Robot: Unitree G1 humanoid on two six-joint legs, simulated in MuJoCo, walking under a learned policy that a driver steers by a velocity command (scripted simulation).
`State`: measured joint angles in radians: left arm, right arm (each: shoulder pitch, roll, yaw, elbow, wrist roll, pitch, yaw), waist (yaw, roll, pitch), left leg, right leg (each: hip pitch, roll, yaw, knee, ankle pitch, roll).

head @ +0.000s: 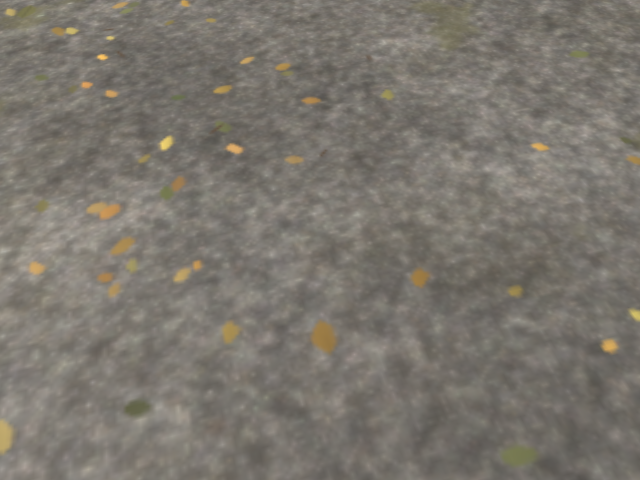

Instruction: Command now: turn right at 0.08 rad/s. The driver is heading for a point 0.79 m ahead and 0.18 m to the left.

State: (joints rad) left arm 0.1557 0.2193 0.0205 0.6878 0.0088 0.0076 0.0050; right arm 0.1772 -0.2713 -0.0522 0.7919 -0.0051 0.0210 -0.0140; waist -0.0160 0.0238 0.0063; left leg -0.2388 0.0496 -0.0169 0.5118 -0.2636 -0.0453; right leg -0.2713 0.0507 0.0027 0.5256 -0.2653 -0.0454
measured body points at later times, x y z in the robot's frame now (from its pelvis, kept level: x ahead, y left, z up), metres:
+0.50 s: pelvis +0.00 +0.01 +0.00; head +0.00 +0.01 +0.45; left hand +0.10 +0.27 -0.13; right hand +0.09 -0.24 -0.13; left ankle -0.01 +0.15 -0.73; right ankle +0.01 -0.10 -0.73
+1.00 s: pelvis +0.00 +0.01 +0.00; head +0.01 +0.01 +0.45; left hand +0.05 +0.26 -0.14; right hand +0.03 -0.24 -0.15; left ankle -0.01 +0.15 -0.73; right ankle +0.01 -0.10 -0.73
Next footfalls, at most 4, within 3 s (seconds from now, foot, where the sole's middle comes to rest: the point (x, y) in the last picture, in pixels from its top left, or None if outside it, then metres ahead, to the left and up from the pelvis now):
2.58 right None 0.43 -0.07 -0.77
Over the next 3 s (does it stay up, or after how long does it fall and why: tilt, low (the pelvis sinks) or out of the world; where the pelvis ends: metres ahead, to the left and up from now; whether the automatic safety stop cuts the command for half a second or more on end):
stays up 0.48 0.03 0.00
